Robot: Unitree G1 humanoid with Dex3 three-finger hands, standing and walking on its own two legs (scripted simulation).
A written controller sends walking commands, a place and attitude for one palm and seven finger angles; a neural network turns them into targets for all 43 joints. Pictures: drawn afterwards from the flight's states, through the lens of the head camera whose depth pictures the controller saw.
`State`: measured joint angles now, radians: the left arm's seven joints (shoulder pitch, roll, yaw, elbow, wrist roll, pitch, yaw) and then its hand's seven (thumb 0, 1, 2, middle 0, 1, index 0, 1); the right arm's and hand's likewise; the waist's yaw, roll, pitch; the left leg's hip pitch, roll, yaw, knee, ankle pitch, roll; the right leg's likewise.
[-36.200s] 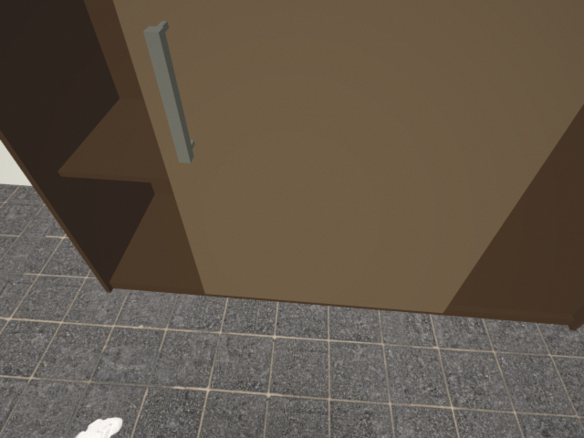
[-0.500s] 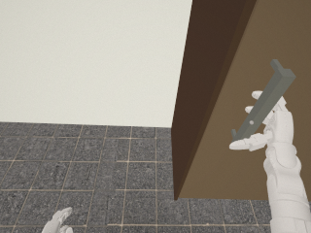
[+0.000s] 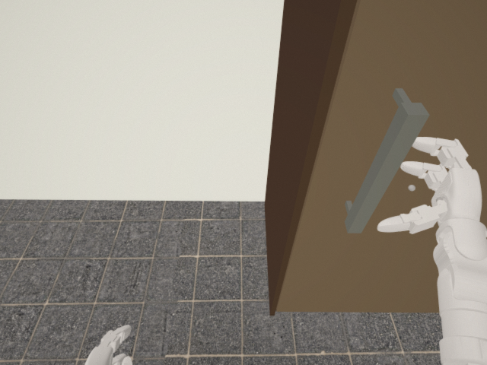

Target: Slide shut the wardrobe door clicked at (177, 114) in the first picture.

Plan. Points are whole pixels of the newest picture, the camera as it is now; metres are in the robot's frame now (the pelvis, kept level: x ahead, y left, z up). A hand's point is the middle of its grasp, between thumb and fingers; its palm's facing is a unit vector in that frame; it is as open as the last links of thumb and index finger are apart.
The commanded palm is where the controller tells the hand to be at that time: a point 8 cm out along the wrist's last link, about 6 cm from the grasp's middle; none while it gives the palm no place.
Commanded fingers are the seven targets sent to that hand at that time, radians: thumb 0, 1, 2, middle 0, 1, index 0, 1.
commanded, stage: slip the hand off the handle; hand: right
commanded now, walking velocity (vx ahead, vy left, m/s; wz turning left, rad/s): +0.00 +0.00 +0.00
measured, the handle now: (373, 170) +0.41 -0.19 +0.12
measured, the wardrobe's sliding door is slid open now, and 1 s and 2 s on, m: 0.00 0.00 0.00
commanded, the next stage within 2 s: draw the hand back to the body in 0.76 s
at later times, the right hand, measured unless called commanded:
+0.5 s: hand (430, 228) +0.30 -0.24 +0.12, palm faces +0.25 +0.96 -0.12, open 14.7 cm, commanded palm +0.26 -0.28 +0.13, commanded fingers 0.00 0.55 -0.20 0.25 1.15 0.25 1.15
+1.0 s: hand (440, 262) +0.25 -0.23 +0.12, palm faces +0.13 +0.99 -0.07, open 14.7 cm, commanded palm +0.21 -0.28 +0.14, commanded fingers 0.00 0.55 -0.20 0.25 1.15 0.25 1.15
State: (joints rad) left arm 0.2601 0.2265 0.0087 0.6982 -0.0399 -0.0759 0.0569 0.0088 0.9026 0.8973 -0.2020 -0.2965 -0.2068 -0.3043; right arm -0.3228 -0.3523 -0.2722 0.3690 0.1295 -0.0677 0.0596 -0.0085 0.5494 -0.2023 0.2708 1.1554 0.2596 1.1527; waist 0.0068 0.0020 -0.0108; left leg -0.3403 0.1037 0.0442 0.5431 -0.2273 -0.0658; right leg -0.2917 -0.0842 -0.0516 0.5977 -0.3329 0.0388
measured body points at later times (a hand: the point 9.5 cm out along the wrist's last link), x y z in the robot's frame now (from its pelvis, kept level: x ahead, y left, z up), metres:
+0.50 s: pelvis +0.00 +0.01 +0.00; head +0.00 +0.01 +0.45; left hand +0.16 +0.26 -0.09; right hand +0.28 -0.29 +0.13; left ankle +0.03 +0.17 -0.73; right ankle -0.01 -0.14 -0.73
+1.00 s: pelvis -0.01 +0.03 +0.00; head -0.02 +0.04 +0.45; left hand +0.18 +0.26 -0.09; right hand +0.23 -0.29 +0.13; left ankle +0.03 +0.17 -0.73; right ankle -0.02 -0.14 -0.73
